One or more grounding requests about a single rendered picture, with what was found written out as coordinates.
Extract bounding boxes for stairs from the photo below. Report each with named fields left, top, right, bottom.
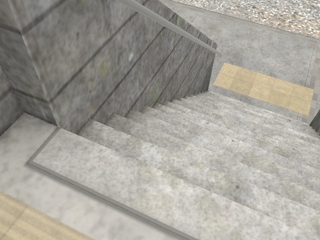
left=77, top=90, right=320, bottom=238

